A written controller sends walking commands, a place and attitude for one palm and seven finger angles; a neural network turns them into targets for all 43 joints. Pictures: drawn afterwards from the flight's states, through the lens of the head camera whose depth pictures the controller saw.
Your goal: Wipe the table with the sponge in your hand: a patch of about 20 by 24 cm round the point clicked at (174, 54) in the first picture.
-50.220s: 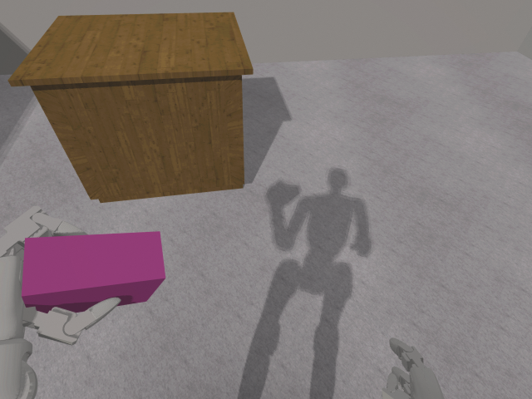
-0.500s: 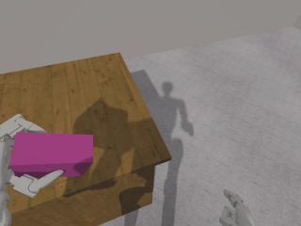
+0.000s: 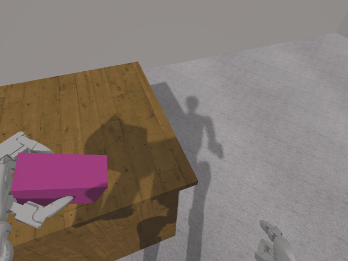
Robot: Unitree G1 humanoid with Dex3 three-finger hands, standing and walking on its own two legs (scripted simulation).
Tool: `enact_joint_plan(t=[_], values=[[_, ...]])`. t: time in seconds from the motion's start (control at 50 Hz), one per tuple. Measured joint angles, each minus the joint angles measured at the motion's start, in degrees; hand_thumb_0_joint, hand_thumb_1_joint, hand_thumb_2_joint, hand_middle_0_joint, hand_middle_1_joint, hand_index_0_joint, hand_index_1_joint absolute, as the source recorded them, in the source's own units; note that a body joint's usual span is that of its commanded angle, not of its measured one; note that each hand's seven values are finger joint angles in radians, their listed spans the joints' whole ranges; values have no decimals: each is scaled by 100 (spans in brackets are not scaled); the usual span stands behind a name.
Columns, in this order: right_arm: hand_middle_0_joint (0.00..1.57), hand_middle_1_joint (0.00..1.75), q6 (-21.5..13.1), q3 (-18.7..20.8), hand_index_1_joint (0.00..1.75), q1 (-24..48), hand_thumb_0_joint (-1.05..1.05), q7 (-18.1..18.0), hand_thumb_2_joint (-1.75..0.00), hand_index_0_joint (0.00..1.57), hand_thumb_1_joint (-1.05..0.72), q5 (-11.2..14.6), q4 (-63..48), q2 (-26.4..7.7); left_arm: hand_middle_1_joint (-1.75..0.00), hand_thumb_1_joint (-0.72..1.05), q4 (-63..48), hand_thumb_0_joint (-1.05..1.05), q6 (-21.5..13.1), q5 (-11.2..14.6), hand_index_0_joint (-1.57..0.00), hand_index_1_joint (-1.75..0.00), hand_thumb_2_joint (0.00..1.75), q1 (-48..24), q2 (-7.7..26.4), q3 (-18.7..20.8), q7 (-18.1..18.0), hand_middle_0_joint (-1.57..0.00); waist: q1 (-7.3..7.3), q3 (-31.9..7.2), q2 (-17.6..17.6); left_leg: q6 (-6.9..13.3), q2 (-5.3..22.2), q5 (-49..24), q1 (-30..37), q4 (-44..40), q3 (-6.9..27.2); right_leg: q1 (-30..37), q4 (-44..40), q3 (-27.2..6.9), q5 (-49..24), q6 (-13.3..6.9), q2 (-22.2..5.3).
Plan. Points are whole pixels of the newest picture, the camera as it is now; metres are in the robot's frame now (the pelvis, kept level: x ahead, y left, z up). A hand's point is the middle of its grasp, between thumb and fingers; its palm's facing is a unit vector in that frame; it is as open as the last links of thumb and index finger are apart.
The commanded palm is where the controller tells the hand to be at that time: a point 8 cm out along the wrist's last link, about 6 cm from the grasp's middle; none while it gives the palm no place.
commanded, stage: shuffle to correct the standing spot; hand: left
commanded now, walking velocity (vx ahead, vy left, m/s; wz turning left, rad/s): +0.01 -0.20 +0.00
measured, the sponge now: (76, 181) +0.23 +0.19 +0.13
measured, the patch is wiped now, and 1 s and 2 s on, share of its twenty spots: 0.00 0.00 0.00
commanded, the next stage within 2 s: come to a stop and stand still in 0.18 s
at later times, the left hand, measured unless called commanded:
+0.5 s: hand (23, 164) +0.24 +0.27 +0.17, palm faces +0.37 -0.82 -0.43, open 10.0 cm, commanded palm +0.15 +0.28 +0.18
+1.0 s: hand out of the picture +0.22 +0.33 +0.16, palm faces +0.34 -0.88 -0.32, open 10.0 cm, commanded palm +0.16 +0.36 +0.18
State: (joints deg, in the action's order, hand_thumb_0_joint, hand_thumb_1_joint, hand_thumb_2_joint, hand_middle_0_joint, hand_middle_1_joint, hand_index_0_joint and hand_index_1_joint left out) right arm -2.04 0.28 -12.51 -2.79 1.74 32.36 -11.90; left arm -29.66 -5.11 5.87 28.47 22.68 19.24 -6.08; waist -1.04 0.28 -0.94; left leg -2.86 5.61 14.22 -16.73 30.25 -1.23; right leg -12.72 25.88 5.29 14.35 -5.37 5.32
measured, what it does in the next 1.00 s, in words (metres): shifts its weight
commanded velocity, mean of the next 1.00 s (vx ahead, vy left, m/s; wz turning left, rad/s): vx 0.00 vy -0.05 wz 0.00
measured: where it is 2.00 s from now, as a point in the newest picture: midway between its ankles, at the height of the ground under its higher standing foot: outside the picture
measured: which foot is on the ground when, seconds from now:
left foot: down 0.00-1.00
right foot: down 0.00-1.00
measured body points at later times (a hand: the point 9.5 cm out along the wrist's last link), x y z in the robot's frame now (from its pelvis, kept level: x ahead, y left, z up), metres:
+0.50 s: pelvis -0.02 +0.01 +0.00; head +0.03 +0.01 +0.45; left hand +0.21 +0.31 +0.19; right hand +0.15 -0.24 -0.08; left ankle +0.02 +0.15 -0.74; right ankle +0.00 -0.06 -0.74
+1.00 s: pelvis -0.01 +0.09 +0.00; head +0.01 +0.12 +0.45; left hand +0.20 +0.37 +0.17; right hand +0.18 -0.12 -0.05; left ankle +0.02 +0.15 -0.74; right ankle +0.00 -0.05 -0.74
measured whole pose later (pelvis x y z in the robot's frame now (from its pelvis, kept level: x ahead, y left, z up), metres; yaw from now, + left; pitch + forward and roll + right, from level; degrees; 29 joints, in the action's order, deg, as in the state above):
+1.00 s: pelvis -0.01 +0.09 +0.00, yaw -2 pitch -1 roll -2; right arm -9.6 -3.0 -10.7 -1.2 0.0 32.8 -8.9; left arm -26.5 -11.0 1.3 22.3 20.3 18.6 -5.6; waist 1.5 2.4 3.0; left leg 4.4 -1.3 12.7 -14.0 26.9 -4.6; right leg -10.8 23.0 1.1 11.6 1.7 -0.9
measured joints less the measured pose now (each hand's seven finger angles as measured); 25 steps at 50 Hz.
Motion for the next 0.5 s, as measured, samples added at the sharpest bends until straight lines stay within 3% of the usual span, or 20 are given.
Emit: enact_joint_plan(t=[0.32, 0.36, 0.4, 0.46, 0.5], values=[[20, 29, 3, -13, 30, 11, 1, -3, -90, 20, -90, -3, 15, 20, -135, -50, -23, -1, 34, 12, -75, -135, 105, 62, 33, -15, 14, -75, -13, 15, -18, -6, -16, 17, 35, -12, -1, 31, 2, -1, 30, -1, -15], [20, 29, -304, 108, 30, -127, 1, -40, -90, 20, -90, -96, 112, 86, -135, -50, 351, -1, -131, -299, -76, -134, 105, -711, 497, 148, 369, -75, 289, 131, 94, 124, 3, -79, -18, 57, -57, 23, -18, -3, -10, 26, -6], [20, 29, -435, 89, 30, -135, 1, 22, -90, 20, -90, -83, 139, 55, -135, -50, 955, -1, -390, -284, -76, -134, 105, -1411, 716, 428, 469, -75, 456, 232, 209, 229, 2, -145, -69, 58, -140, -91, 46, -61, -54, -4, -17], [20, 29, -549, 94, 30, -38, 1, 182, -90, 20, -90, -47, -37, -123, -135, -50, 1069, -1, -417, -194, -75, -135, 105, -1475, 420, 710, 310, -75, 342, 378, 189, 115, -41, -99, -21, -71, -280, -274, 291, -189, -14, 167, -88], [20, 29, -608, 142, 30, 31, 1, 234, -90, 20, -90, -24, -116, -211, -136, -50, 757, -1, -453, -185, -75, -135, 105, -1117, 140, 600, 222, -74, 219, 447, 151, 118, -91, -101, -47, -11, -346, -335, 405, -251, 24, 226, -146]])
